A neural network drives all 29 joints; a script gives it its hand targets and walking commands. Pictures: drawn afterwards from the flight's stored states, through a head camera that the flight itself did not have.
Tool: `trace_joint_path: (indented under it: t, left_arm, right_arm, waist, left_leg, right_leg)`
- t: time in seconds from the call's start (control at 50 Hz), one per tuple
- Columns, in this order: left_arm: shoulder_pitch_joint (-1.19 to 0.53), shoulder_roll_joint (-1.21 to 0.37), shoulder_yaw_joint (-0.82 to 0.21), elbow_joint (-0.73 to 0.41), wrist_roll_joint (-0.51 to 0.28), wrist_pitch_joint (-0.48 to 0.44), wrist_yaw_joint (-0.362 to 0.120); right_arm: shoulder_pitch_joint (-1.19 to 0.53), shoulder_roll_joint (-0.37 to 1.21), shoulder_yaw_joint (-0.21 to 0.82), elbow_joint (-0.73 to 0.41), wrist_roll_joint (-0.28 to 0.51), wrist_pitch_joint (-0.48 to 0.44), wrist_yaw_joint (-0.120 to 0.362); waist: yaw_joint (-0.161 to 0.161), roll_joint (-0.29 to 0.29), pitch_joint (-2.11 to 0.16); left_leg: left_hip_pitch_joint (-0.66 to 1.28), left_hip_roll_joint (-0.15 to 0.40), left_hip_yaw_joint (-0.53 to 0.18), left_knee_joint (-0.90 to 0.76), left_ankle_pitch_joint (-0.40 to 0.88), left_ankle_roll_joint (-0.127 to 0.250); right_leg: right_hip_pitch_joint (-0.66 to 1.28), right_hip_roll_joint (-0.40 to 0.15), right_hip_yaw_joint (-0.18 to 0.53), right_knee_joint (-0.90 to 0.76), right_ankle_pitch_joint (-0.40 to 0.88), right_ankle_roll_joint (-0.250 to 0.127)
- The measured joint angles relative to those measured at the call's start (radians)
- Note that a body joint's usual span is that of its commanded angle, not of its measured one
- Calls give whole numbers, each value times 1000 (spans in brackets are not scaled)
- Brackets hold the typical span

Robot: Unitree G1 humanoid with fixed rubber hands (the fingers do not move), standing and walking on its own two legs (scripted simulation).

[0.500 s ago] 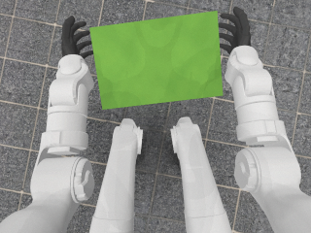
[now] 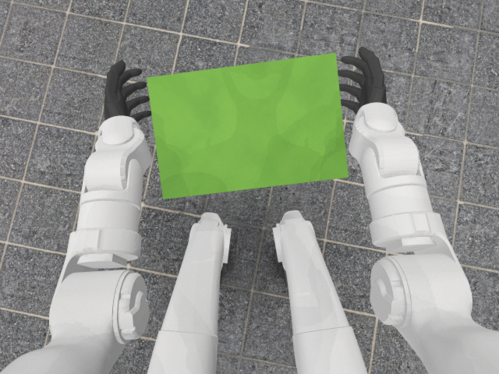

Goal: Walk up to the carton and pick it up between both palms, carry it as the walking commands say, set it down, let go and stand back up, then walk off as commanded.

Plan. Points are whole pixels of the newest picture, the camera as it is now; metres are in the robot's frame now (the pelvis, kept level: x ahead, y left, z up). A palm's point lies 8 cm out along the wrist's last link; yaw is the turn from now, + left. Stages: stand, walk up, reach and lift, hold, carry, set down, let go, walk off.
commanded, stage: reach and lift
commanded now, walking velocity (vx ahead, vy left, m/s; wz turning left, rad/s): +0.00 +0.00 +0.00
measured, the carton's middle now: (248, 134) +0.46 +0.01 -0.16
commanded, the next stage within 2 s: none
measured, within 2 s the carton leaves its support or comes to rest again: neither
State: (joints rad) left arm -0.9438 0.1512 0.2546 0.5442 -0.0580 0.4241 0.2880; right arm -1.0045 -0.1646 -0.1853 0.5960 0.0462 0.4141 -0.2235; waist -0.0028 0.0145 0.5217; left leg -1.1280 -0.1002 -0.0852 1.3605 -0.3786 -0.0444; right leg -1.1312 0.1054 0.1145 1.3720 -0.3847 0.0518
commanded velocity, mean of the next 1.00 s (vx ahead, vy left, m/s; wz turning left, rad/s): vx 0.00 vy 0.00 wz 0.00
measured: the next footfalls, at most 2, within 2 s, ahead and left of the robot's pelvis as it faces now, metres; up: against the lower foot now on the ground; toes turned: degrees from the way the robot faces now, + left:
none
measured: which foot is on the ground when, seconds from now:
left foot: down 0.00-1.00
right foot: down 0.00-1.00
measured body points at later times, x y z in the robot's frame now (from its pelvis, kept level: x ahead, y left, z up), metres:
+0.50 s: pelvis +0.01 +0.00 +0.06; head +0.23 -0.01 +0.44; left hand +0.45 +0.19 +0.00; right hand +0.47 -0.17 +0.01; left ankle +0.16 +0.13 -0.58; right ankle +0.16 -0.12 -0.58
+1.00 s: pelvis +0.08 +0.00 +0.12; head +0.13 -0.01 +0.57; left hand +0.44 +0.19 +0.12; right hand +0.45 -0.17 +0.12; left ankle +0.16 +0.13 -0.58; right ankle +0.16 -0.12 -0.58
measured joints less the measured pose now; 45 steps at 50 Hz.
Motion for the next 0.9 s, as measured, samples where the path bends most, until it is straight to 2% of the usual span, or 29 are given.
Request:
trace_joint_path:
  t: [0.28, 0.4, 0.52, 0.62, 0.66, 0.72, 0.78, 0.9]
  left_arm:
    - [59, -25, -25, -11, 8, 10, 34]
    - [67, -17, -14, 17, 18, 4, 9]
    - [91, -24, -16, 19, 32, 4, -13]
    - [105, -34, -18, 18, 45, 6, -14]
    - [115, -42, -8, 39, 59, 8, -30]
    - [141, -44, -23, 30, 60, 20, -25]
    - [167, -58, -12, 57, 78, 20, -51]
    - [277, -111, 39, 150, 137, 24, -81]
  right_arm:
    - [62, 13, -6, -13, -11, 10, 11]
    - [67, 31, -5, -3, -23, 15, 0]
    - [98, 45, -20, -6, -42, 12, 11]
    - [124, 53, -30, -24, -56, 20, 17]
    - [134, 62, -43, -1, -66, 19, 24]
    - [160, 67, -37, -4, -68, 24, 25]
    - [196, 78, -47, 11, -81, 27, 33]
    - [313, 125, -71, 96, -133, 35, 48]
  waist:
    - [7, -4, -1]
    - [2, -6, -1]
    - [9, -6, -16]
    - [8, -1, -11]
    - [10, -4, -50]
    - [10, -3, -77]
    - [14, -2, -149]
    - [25, 1, -444]
  left_leg:
    - [160, 10, -15, -163, 49, 0]
    - [232, 12, -19, -239, 76, 2]
    - [298, 15, -22, -321, 106, 4]
    - [366, 16, -31, -382, 127, 6]
    - [362, 18, -29, -401, 134, 7]
    - [385, 21, -30, -435, 144, 8]
    - [382, 23, -28, -463, 151, 10]
    - [341, 34, -22, -533, 155, 16]
  right_leg:
    - [160, -4, 2, -166, 51, -8]
    - [233, -10, 6, -239, 76, -11]
    - [299, -15, 9, -320, 105, -12]
    - [369, -20, 6, -385, 125, -14]
    - [365, -22, 9, -403, 132, -14]
    - [389, -23, 10, -438, 143, -14]
    - [385, -24, 14, -466, 150, -15]
    - [343, -24, 21, -539, 158, -17]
